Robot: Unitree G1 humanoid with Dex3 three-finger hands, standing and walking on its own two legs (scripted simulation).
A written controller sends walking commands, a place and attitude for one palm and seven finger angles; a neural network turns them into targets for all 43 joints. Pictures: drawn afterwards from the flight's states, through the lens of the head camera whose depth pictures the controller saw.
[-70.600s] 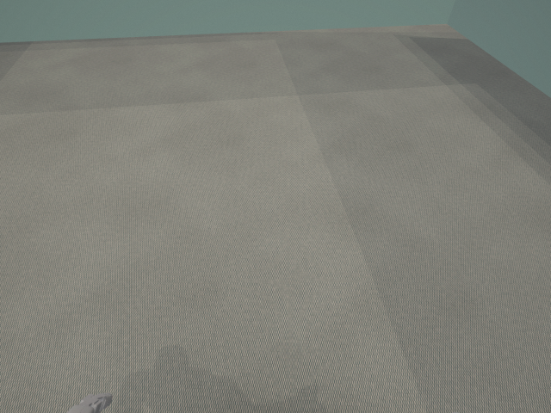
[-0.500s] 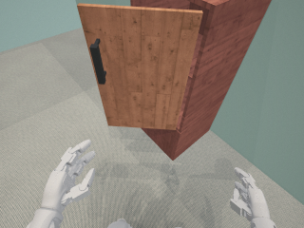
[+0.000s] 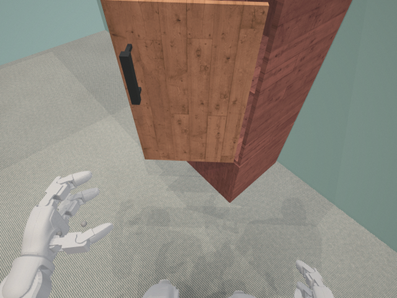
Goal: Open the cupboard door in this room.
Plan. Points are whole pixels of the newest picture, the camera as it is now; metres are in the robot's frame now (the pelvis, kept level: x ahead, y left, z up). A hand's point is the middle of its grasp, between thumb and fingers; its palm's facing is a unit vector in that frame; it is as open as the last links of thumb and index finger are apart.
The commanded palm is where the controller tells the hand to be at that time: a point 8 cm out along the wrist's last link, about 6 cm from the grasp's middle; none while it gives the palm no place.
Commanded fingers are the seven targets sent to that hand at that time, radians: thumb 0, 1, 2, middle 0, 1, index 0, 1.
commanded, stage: raise the hand with hooked fingers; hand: left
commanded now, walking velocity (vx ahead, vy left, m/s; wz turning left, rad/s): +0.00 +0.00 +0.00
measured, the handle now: (132, 75) +0.63 +0.20 +0.09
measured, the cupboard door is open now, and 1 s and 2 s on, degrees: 46 46 46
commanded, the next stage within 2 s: move the hooked fingers beside the handle in 1.24 s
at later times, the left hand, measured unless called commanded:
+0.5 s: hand (53, 195) +0.28 +0.27 +0.09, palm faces +0.03 -1.00 -0.05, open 13.8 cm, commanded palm +0.25 +0.32 +0.09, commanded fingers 0.00 -0.50 0.30 -0.30 -1.20 -0.30 -1.20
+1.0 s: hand (51, 178) +0.30 +0.28 +0.10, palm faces +0.01 -1.00 -0.01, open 14.0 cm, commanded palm +0.27 +0.33 +0.11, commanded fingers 0.00 -0.50 0.30 -0.30 -1.20 -0.30 -1.20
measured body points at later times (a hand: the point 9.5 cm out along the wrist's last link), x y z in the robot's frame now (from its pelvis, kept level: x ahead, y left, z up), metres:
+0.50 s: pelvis +0.02 +0.01 +0.02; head +0.05 +0.02 +0.47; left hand +0.27 +0.32 +0.09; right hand +0.20 -0.22 -0.05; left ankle +0.05 +0.11 -0.68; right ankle +0.01 -0.11 -0.68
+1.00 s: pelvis +0.02 +0.00 +0.03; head +0.05 +0.01 +0.47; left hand +0.30 +0.33 +0.11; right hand +0.16 -0.25 -0.05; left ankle +0.05 +0.11 -0.68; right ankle +0.01 -0.11 -0.68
